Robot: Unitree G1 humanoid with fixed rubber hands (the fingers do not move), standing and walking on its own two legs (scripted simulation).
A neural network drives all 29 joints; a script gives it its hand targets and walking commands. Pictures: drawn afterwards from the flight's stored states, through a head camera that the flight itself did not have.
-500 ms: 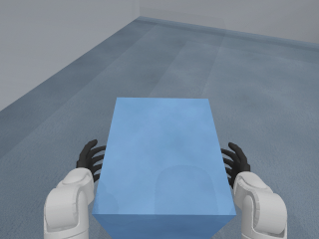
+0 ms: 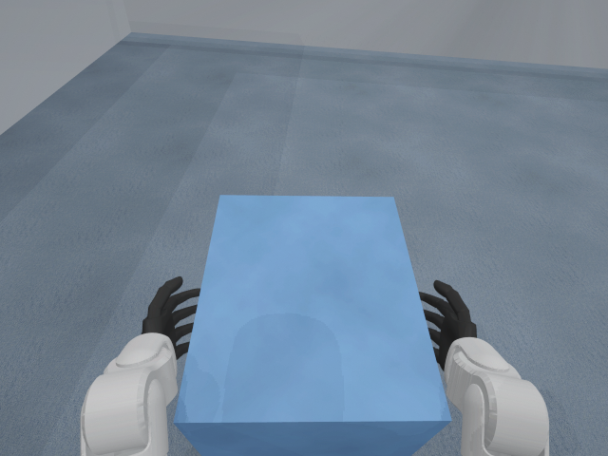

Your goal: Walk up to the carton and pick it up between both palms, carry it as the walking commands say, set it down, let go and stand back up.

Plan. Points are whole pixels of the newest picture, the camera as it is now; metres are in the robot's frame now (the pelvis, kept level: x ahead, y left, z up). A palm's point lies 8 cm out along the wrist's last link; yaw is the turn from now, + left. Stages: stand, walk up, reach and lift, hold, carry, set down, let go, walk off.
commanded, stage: carry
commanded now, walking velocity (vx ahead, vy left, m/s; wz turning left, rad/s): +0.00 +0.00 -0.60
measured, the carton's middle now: (306, 328) +0.31 +0.01 +0.01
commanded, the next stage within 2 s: none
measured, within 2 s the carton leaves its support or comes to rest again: neither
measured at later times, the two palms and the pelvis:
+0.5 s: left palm (318, 343) +0.25 +0.00 +0.09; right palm out of the picture +0.14 -0.32 +0.08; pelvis -0.05 -0.08 +0.01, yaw -18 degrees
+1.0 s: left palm (409, 367) +0.21 -0.10 +0.10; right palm out of the picture +0.02 -0.37 +0.10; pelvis -0.09 -0.09 +0.01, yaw -36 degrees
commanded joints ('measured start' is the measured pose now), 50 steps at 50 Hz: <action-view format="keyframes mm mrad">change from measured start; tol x16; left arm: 1 -528 -754 -791 -49 -410 11 -240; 50 -444 -758 -768 3 -400 29 -218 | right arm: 1 -450 751 719 -74 345 23 199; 50 -380 730 691 -61 349 56 204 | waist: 1 -9 155 -99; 10 -10 257 -210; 13 17 -333 -197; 16 3 -44 -268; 33 -11 -75 -269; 36 -27 385 -232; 39 -13 114 -93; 50 -14 291 -193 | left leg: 1 64 365 -257 -333 101 103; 9 197 351 -75 -128 419 16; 11 113 295 9 70 332 -70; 13 -362 84 46 365 -387 -176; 16 -352 123 -120 550 -267 -156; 32 34 -61 -76 -32 -119 -76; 35 461 204 -310 -269 141 12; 36 360 446 -458 -287 342 143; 40 119 345 -218 -318 294 102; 50 253 332 -16 -40 537 -25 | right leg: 1 -41 -109 8 166 25 34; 11 302 -25 -81 -625 190 4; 13 559 -373 460 -607 923 -174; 14 590 -376 438 -541 1163 -213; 18 490 -242 213 -516 862 -151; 33 263 -159 335 -548 495 -121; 36 -132 20 17 -29 -109 3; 39 -42 -80 4 219 11 34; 50 200 27 -171 -536 165 -14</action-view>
